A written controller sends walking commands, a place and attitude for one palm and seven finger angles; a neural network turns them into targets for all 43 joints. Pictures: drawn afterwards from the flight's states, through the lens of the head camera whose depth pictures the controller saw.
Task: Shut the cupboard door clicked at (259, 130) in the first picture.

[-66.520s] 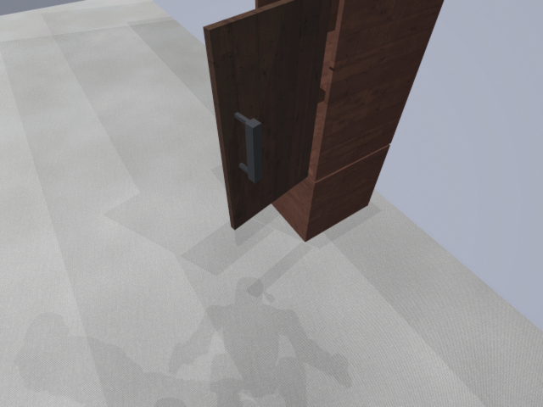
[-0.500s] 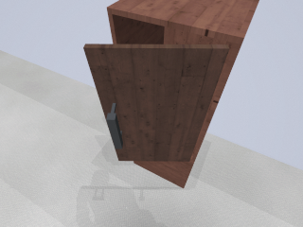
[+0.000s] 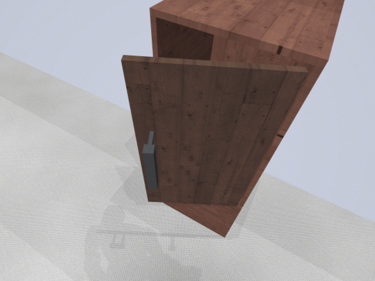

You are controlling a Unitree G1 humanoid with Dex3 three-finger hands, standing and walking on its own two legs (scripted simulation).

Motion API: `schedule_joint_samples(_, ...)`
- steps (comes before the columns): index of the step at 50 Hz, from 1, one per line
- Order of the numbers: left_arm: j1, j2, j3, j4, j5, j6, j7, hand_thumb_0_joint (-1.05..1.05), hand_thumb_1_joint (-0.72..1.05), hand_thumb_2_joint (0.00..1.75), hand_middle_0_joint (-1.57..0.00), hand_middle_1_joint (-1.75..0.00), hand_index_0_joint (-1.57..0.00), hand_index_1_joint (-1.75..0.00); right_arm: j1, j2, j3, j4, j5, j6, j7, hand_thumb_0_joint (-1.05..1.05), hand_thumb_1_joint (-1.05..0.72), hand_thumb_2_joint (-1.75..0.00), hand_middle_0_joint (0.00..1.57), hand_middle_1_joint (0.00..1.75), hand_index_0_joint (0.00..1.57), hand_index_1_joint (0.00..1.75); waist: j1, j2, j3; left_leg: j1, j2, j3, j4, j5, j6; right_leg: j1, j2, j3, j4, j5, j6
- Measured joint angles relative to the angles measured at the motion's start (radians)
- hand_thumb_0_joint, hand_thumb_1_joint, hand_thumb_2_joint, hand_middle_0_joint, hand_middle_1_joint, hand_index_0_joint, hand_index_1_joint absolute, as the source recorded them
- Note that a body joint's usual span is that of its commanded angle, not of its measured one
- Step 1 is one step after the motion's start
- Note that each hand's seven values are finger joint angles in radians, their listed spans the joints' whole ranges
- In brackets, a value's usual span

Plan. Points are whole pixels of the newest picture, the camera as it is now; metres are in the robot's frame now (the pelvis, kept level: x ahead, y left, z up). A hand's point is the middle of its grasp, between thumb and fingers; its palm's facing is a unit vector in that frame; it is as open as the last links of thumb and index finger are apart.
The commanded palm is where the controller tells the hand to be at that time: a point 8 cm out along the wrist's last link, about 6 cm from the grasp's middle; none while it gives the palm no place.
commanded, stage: come to a stop and stand still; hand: left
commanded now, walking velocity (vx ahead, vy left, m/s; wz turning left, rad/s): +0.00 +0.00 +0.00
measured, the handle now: (152, 161) +0.40 +0.12 -0.02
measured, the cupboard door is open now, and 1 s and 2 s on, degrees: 27 27 27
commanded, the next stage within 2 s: look again from close up in 0.04 s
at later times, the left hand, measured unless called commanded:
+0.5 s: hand out of the picture +0.01 +0.20 -0.18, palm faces -0.01 -0.98 -0.22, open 7.4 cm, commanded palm none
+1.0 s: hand out of the picture -0.01 +0.17 -0.18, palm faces -0.04 -0.98 -0.20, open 7.4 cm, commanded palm none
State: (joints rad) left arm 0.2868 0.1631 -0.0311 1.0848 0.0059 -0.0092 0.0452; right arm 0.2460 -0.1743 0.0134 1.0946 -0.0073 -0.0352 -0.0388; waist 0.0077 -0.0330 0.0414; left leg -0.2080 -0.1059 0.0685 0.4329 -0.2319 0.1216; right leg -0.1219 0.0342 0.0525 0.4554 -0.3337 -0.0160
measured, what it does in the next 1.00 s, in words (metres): stands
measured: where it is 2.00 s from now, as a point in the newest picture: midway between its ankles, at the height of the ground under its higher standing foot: outside the picture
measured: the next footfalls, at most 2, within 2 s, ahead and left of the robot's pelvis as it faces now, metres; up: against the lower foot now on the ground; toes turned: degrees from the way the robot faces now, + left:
right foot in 1.26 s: -0.04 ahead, -0.23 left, +0.00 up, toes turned -3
left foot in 1.64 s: -0.03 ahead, +0.00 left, +0.00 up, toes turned +4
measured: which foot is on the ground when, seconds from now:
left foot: down 0.00-1.00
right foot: down 0.00-0.88, up 0.90-1.00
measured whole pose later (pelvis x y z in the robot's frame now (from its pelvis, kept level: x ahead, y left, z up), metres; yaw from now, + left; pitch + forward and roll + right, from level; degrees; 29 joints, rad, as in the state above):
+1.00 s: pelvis -0.02 -0.01 +0.00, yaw -2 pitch +0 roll +1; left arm 0.24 0.20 0.00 1.08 0.02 0.05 0.03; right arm 0.18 -0.17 -0.01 1.10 -0.01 -0.01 -0.06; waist 0.01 -0.05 0.08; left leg -0.21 -0.09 0.10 0.36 -0.16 0.11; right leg -0.27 0.01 0.05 0.71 -0.43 0.00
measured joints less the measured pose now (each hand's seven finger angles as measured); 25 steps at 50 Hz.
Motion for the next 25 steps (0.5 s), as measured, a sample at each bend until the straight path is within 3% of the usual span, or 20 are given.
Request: schedule_joint_samples(25, -0.049, 0.055, 0.012, 0.008, 0.004, 0.015, -0.008, 0.0, 0.91, 0.9, -0.2, -0.3, -0.2, -0.3, -0.049, -0.021, -0.006, 0.017, 0.001, 0.006, 0.001, 0.0, -0.91, -0.89, 0.2, 0.3, 0.2, 0.3, 0.003, -0.001, 0.016, 0.04, -0.023, 0.006, -0.073, 0.041, 0.017, 0.018, -0.023, 0.009, -0.026, 0.017, 0.02)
